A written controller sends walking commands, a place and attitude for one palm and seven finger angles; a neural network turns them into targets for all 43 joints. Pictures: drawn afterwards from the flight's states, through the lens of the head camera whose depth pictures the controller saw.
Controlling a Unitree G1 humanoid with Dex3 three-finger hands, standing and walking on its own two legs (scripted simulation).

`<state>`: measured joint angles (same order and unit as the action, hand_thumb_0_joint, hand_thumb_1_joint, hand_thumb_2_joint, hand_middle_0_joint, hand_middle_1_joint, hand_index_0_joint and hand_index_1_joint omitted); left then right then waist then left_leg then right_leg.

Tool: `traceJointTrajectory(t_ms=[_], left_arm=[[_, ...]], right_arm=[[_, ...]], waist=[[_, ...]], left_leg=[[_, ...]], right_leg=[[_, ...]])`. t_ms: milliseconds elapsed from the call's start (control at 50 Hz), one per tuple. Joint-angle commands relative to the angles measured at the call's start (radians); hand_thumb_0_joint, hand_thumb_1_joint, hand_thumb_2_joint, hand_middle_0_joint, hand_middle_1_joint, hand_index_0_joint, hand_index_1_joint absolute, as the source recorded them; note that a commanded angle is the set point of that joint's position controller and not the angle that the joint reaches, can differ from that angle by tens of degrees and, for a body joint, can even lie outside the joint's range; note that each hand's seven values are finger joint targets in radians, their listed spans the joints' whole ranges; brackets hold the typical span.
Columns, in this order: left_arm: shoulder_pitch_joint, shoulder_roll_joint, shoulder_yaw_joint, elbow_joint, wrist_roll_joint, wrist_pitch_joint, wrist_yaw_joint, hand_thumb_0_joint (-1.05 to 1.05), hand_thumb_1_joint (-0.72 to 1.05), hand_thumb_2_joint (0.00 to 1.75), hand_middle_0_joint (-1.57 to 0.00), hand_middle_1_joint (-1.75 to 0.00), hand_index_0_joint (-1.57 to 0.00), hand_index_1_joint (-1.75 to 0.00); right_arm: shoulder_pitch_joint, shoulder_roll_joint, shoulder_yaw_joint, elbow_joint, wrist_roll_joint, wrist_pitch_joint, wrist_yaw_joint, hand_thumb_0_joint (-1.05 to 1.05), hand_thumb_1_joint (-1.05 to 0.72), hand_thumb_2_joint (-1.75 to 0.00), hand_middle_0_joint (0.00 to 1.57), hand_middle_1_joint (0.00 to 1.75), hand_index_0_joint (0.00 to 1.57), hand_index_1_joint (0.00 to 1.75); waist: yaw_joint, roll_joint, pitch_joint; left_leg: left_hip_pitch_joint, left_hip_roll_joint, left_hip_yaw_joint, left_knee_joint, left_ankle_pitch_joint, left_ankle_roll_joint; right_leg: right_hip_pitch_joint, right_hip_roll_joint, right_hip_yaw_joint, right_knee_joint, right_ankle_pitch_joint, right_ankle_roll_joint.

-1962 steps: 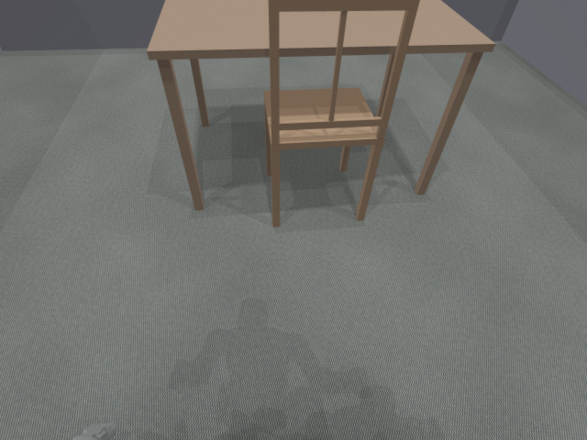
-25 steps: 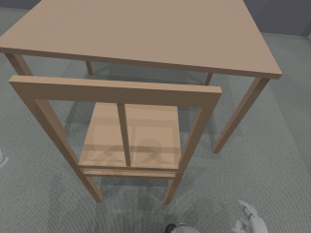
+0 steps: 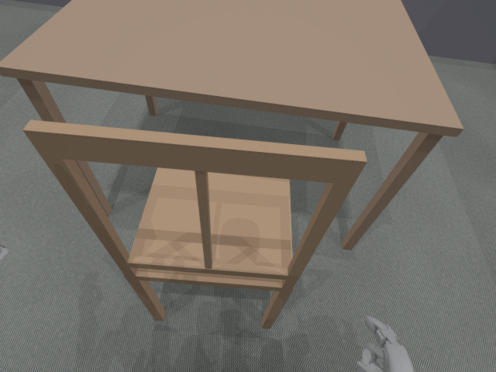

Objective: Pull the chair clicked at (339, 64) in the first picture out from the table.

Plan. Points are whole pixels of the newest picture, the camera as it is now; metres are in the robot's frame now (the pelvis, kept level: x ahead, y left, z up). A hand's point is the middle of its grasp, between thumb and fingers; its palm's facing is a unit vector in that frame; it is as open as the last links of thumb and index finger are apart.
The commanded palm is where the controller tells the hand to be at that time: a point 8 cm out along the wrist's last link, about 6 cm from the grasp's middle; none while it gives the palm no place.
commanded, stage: step back with the hand held close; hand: left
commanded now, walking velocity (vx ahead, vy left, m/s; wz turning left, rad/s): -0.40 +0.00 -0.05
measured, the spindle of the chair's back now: (205, 228) +0.36 +0.11 -0.03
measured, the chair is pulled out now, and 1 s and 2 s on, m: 0.25 0.25 0.25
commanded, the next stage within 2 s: stop stepping back and stand still in 0.54 s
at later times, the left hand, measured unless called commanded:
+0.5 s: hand (24, 314) +0.14 +0.22 +0.18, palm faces +0.33 -0.75 -0.57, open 7.4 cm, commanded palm +0.08 +0.27 +0.19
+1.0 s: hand out of the picture +0.00 +0.26 +0.21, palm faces +0.49 -0.78 -0.39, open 7.5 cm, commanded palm -0.05 +0.29 +0.19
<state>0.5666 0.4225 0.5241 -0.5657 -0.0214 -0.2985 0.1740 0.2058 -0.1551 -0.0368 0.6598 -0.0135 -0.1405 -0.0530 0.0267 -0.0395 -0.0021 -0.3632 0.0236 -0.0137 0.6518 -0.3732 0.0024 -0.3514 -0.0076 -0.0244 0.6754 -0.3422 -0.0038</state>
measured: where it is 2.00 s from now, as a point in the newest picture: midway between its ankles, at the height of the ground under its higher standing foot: outside the picture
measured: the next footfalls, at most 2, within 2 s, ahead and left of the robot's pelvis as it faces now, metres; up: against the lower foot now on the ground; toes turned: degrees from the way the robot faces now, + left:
left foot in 0.78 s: -0.15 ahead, +0.07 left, +0.00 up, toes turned +2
right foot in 1.10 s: -0.21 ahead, -0.15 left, +0.00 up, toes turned -5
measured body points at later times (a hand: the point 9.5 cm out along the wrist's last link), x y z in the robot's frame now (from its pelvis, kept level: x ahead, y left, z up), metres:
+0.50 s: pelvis -0.08 -0.02 +0.00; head -0.03 -0.01 +0.45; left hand +0.12 +0.26 +0.22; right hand +0.09 -0.27 -0.08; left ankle -0.02 +0.13 -0.73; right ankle -0.07 -0.15 -0.72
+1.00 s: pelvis -0.19 -0.01 +0.02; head -0.21 +0.03 +0.46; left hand -0.03 +0.30 +0.23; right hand -0.06 -0.25 -0.06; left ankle -0.19 +0.07 -0.73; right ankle -0.21 -0.15 -0.69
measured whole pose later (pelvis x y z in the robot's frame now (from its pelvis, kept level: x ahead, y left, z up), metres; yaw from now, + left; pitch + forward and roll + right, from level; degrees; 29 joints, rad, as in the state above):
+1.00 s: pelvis -0.19 -0.01 +0.02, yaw +0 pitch +0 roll -3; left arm 0.55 0.44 0.45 -0.55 -0.02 -0.25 0.17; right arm 0.32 -0.18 -0.01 0.68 0.02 -0.16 -0.04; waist 0.01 -0.04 -0.06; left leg -0.22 0.02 0.03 0.50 -0.28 0.05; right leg -0.30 0.00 -0.05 0.75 -0.40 0.01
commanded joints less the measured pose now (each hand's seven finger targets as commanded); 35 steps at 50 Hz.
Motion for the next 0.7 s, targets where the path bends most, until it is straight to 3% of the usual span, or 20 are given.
traceJointTrajectory(t_ms=[0,40,60,100,140,180,220,240,280,300,340,380,440,480,500,520,540,560,620,680], left_arm=[[-0.114,0.133,0.018,-0.205,0.008,-0.079,-0.002,0.0,0.9,0.9,-0.2,-0.3,-0.2,-0.3],[-0.113,0.187,0.053,-0.214,0.018,-0.075,0.0,0.0,0.9,0.9,-0.2,-0.3,-0.2,-0.3],[-0.107,0.172,0.032,-0.222,0.005,-0.07,0.001,0.0,0.9,0.9,-0.2,-0.3,-0.2,-0.3],[0.001,0.211,0.112,-0.175,-0.015,-0.067,0.002,0.0,0.9,0.9,-0.2,-0.3,-0.2,-0.3],[0.108,0.259,0.196,-0.14,-0.015,-0.045,0.013,0.0,0.9,0.9,-0.2,-0.3,-0.2,-0.3],[0.147,0.24,0.189,-0.175,-0.013,-0.04,0.02,0.0,0.9,0.9,-0.2,-0.3,-0.2,-0.3],[0.144,0.235,0.174,-0.223,-0.022,-0.046,0.02,0.0,0.9,0.9,-0.2,-0.3,-0.2,-0.3],[0.144,0.252,0.175,-0.244,-0.029,-0.046,0.019,0.0,0.9,0.9,-0.2,-0.3,-0.2,-0.3],[0.156,0.228,0.139,-0.288,-0.038,-0.063,-0.003,0.0,0.9,0.9,-0.2,-0.3,-0.2,-0.3],[0.158,0.192,0.113,-0.275,-0.035,-0.08,-0.02,0.0,0.9,0.9,-0.2,-0.3,-0.2,-0.3],[0.123,0.194,0.137,-0.205,-0.04,-0.068,-0.013,0.0,0.9,0.9,-0.2,-0.3,-0.2,-0.3],[0.042,0.216,0.143,-0.22,-0.029,-0.054,-0.002,0.0,0.9,0.9,-0.2,-0.3,-0.2,-0.3],[0.009,0.229,0.128,-0.237,-0.017,-0.053,-0.008,0.0,0.9,0.9,-0.2,-0.3,-0.2,-0.3],[0.017,0.211,0.111,-0.203,-0.016,-0.051,-0.016,0.0,0.9,0.9,-0.2,-0.3,-0.2,-0.3],[-0.009,0.241,0.127,-0.172,-0.014,-0.053,-0.013,0.0,0.9,0.9,-0.2,-0.3,-0.2,-0.3],[-0.036,0.272,0.156,-0.136,-0.015,-0.05,-0.003,0.0,0.9,0.9,-0.2,-0.3,-0.2,-0.3],[-0.039,0.228,0.101,-0.129,-0.022,-0.032,-0.005,0.0,0.9,0.9,-0.2,-0.3,-0.2,-0.3],[-0.034,0.221,0.085,-0.124,-0.018,-0.021,-0.001,0.0,0.9,0.9,-0.2,-0.3,-0.2,-0.3],[0.004,0.195,0.099,-0.058,-0.01,-0.015,0.007,0.0,0.9,0.9,-0.2,-0.3,-0.2,-0.3],[0.057,0.188,0.069,-0.066,-0.018,0.0,0.019,0.0,0.9,0.9,-0.2,-0.3,-0.2,-0.3]], right_arm=[[-0.051,-0.172,-0.052,-0.081,-0.015,-0.063,0.011,0.0,-0.9,-0.9,0.2,0.3,0.2,0.3],[-0.064,-0.166,-0.047,-0.088,-0.006,-0.044,0.011,0.0,-0.9,-0.9,0.2,0.3,0.2,0.3],[-0.051,-0.166,-0.057,-0.117,0.012,-0.036,0.007,0.0,-0.9,-0.9,0.2,0.3,0.2,0.3],[-0.102,-0.154,-0.061,-0.174,0.027,-0.026,-0.005,0.0,-0.9,-0.9,0.2,0.3,0.2,0.3],[-0.137,-0.121,-0.035,-0.192,0.03,0.008,-0.017,0.0,-0.9,-0.9,0.2,0.3,0.2,0.3],[-0.145,-0.109,-0.006,-0.197,0.025,0.045,-0.026,0.0,-0.9,-0.9,0.2,0.3,0.2,0.3],[-0.141,-0.106,-0.013,-0.193,0.029,0.052,-0.034,0.0,-0.9,-0.9,0.2,0.3,0.2,0.3],[-0.148,-0.12,-0.03,-0.188,0.034,0.047,-0.04,0.0,-0.9,-0.9,0.2,0.3,0.2,0.3],[-0.113,-0.144,-0.063,-0.181,0.033,0.007,-0.03,0.0,-0.9,-0.9,0.2,0.3,0.2,0.3],[-0.061,-0.152,-0.074,-0.156,0.021,-0.015,-0.015,0.0,-0.9,-0.9,0.2,0.3,0.2,0.3],[-0.098,-0.158,-0.09,-0.132,0.013,-0.047,-0.018,0.0,-0.9,-0.9,0.2,0.3,0.2,0.3],[-0.095,-0.151,-0.073,-0.118,0.003,-0.051,-0.014,0.0,-0.9,-0.9,0.2,0.3,0.2,0.3],[-0.079,-0.17,-0.07,-0.132,0.015,-0.061,-0.005,0.0,-0.9,-0.9,0.2,0.3,0.2,0.3],[-0.08,-0.168,-0.057,-0.151,0.027,-0.075,-0.002,0.0,-0.9,-0.9,0.2,0.3,0.2,0.3],[-0.08,-0.155,-0.051,-0.156,0.028,-0.076,-0.004,0.0,-0.9,-0.9,0.2,0.3,0.2,0.3],[-0.095,-0.136,-0.047,-0.165,0.023,-0.073,-0.009,0.0,-0.9,-0.9,0.2,0.3,0.2,0.3],[-0.053,-0.152,-0.072,-0.151,0.029,-0.066,-0.003,0.0,-0.9,-0.9,0.2,0.3,0.2,0.3],[-0.065,-0.149,-0.069,-0.144,0.023,-0.056,-0.005,0.0,-0.9,-0.9,0.2,0.3,0.2,0.3],[-0.122,-0.098,-0.009,-0.159,0.023,-0.023,-0.024,0.0,-0.9,-0.9,0.2,0.3,0.2,0.3],[-0.077,-0.134,0.0,-0.187,0.032,-0.003,-0.038,0.0,-0.9,-0.9,0.2,0.3,0.2,0.3]], waist=[[-0.035,0.263,-0.109],[-0.031,0.146,-0.22],[-0.04,-0.015,-0.282],[-0.012,-0.152,-0.274],[0.006,-0.04,-0.269],[-0.025,-0.07,-0.271],[-0.039,-0.051,-0.267],[-0.044,-0.01,-0.264],[-0.033,0.233,-0.276],[-0.044,0.223,-0.253],[-0.04,0.292,-0.143],[-0.036,0.31,-0.108],[-0.019,0.245,-0.127],[-0.016,0.125,-0.111],[-0.024,-0.016,-0.074],[-0.012,-0.179,-0.059],[-0.016,-0.275,-0.115],[-0.034,-0.213,-0.097],[-0.041,-0.136,-0.094],[-0.032,-0.112,-0.123]], left_leg=[[0.318,0.229,-0.127,-0.027,1.043,0.05],[0.221,0.156,-0.029,0.094,0.902,0.022],[0.12,0.081,0.039,0.167,0.715,-0.012],[-0.113,-0.012,0.0,0.265,-0.126,-0.024],[-0.183,0.017,-0.043,0.215,-0.194,-0.01],[-0.165,0.003,0.034,0.023,-0.083,-0.02],[-0.008,-0.006,0.081,-0.18,0.229,-0.019],[0.118,0.051,0.064,-0.238,0.547,-0.001],[0.378,0.342,-0.176,-0.223,1.255,0.134],[0.374,0.365,-0.139,-0.241,1.173,0.156],[0.249,0.373,-0.082,-0.238,1.06,0.164],[0.245,0.34,-0.064,-0.199,1.041,0.135],[0.118,0.273,-0.043,-0.098,0.656,0.071],[-0.001,0.177,0.019,-0.027,0.242,0.035],[-0.042,0.087,0.081,0.07,0.002,0.0],[-0.055,-0.02,0.095,0.273,-0.181,-0.032],[-0.007,-0.052,0.013,0.484,-0.211,-0.028],[0.0,-0.024,-0.049,0.558,-0.156,-0.025],[-0.016,-0.001,0.017,0.391,-0.099,-0.039],[0.093,-0.01,0.082,0.019,-0.14,-0.003]], right_leg=[[0.007,-0.035,-0.008,-0.304,0.24,-0.019],[0.222,-0.108,0.019,-0.299,0.734,-0.042],[0.332,-0.197,0.099,-0.214,1.066,-0.093],[0.387,-0.378,0.224,-0.213,1.27,-0.181],[0.384,-0.393,0.224,-0.22,1.148,-0.167],[0.448,-0.296,0.108,-0.164,1.182,-0.117],[0.375,-0.227,0.039,-0.085,1.103,-0.06],[0.281,-0.185,-0.003,-0.028,0.971,-0.015],[-0.075,-0.048,0.013,0.175,-0.026,0.039],[-0.085,-0.016,0.057,0.29,-0.222,0.02],[-0.119,-0.042,0.071,0.329,-0.223,0.009],[-0.077,-0.064,0.048,0.139,-0.14,0.007],[0.153,-0.093,0.016,-0.135,0.15,-0.012],[0.233,-0.122,-0.019,-0.244,0.353,0.002],[0.153,-0.2,0.058,-0.284,0.434,-0.026],[0.016,-0.317,0.229,-0.406,0.433,-0.095],[-0.052,-0.421,0.38,-0.494,0.37,-0.151],[-0.06,-0.406,0.311,-0.485,0.26,-0.144],[0.005,-0.274,0.122,-0.387,0.201,-0.12],[0.026,-0.226,0.129,-0.404,-0.134,-0.084]])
